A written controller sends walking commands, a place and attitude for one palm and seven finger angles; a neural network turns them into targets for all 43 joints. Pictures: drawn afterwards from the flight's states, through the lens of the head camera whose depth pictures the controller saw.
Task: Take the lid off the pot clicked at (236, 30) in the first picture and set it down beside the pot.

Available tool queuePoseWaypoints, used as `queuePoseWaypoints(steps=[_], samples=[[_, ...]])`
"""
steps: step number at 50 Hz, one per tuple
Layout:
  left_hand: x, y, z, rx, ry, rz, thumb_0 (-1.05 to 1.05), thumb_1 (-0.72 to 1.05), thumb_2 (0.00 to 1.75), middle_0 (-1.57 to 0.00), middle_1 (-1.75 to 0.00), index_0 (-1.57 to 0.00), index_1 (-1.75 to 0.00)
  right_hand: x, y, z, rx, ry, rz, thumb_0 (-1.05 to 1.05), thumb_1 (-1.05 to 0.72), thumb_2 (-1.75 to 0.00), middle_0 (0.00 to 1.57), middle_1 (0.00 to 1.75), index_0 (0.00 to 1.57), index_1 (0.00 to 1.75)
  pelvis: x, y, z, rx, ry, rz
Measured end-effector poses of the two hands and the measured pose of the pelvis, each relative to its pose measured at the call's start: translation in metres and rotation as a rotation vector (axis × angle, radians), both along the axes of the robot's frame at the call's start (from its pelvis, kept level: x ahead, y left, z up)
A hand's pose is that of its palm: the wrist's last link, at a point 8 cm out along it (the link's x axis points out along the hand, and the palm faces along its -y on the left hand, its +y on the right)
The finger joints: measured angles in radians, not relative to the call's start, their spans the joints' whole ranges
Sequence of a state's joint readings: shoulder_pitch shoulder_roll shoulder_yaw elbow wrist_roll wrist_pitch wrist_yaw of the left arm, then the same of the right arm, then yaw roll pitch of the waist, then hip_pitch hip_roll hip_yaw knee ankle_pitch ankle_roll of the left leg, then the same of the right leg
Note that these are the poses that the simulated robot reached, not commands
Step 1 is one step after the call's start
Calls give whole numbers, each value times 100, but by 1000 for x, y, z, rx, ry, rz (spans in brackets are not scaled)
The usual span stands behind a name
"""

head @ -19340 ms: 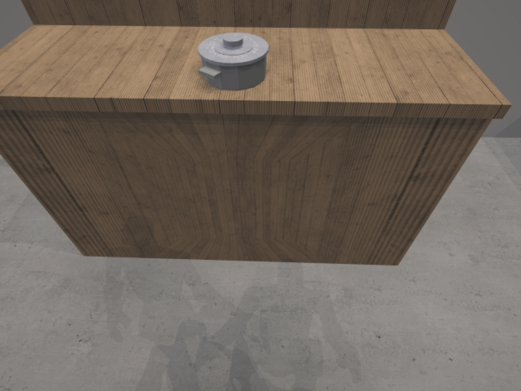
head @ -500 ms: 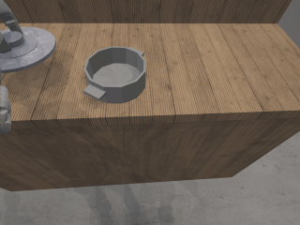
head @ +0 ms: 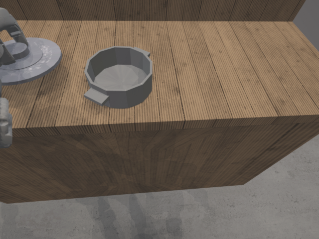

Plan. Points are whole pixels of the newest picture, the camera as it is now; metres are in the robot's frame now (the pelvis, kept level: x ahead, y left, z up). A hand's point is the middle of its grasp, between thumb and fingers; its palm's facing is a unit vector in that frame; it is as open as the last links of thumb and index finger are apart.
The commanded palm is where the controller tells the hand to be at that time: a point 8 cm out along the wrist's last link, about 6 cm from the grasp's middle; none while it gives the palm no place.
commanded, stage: lower the lid onto the table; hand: left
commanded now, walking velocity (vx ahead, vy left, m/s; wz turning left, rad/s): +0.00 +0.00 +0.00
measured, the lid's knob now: (16, 50) +0.53 +0.29 +0.17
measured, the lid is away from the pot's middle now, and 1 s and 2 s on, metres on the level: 0.23 0.23 0.23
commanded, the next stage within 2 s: open the fingers wide in 0.98 s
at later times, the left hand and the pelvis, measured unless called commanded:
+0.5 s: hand (8, 66) +0.48 +0.29 +0.17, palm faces -0.43 -0.21 -0.88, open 8.4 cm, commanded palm +0.52 +0.29 +0.24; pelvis -0.01 +0.01 +0.00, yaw -1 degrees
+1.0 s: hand (17, 80) +0.48 +0.29 +0.13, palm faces -0.49 -0.17 -0.85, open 8.4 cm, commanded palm +0.55 +0.28 +0.20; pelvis -0.02 +0.01 -0.01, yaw -1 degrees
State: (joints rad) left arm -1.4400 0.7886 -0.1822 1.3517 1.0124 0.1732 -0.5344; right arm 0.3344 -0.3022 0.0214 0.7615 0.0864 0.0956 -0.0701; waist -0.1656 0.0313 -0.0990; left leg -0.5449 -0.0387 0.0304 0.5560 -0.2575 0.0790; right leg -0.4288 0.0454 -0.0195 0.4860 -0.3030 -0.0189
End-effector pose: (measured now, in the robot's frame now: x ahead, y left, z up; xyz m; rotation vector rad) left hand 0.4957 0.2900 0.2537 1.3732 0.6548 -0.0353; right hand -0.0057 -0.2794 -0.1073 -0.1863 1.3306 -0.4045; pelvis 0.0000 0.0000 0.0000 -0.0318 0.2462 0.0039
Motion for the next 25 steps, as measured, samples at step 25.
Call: queuePoseWaypoints(steps=[25], samples=[[-7, 7, -29, -11, 31, -55, 13, 40, 83, -108, -122, -35, -92, -21, 8, 0, -20, 21, -27, 0, -91, -90, 20, 30, 20, 30, -9, 8, -4, -11, 10, -6]])
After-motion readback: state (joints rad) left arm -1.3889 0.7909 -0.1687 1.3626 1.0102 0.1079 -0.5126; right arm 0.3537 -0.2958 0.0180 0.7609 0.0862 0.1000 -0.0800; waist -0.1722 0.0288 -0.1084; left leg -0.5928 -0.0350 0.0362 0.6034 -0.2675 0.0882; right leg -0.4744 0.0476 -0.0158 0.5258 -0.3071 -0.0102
